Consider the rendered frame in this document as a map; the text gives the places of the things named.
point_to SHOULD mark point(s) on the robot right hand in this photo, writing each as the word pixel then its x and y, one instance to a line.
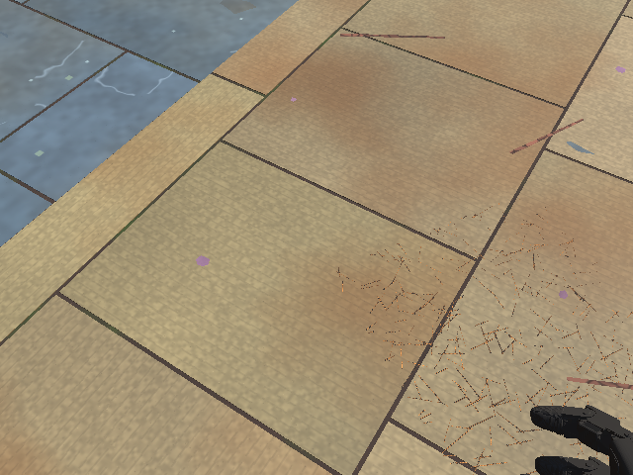
pixel 592 427

